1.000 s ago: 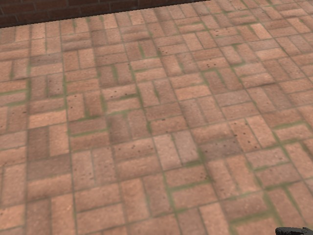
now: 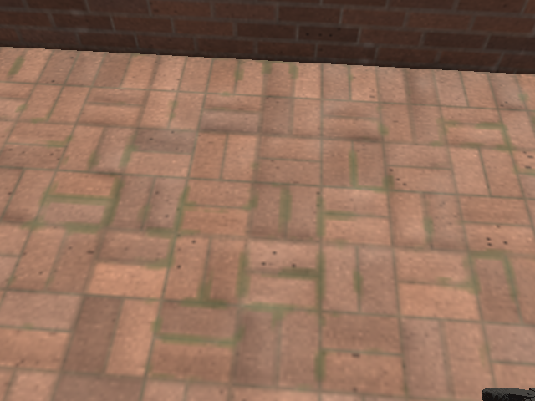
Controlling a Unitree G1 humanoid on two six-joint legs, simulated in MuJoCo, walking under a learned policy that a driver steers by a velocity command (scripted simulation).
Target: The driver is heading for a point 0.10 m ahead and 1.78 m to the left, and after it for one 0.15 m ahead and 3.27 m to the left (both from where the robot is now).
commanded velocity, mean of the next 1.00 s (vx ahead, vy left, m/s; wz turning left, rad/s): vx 0.50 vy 0.00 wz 0.59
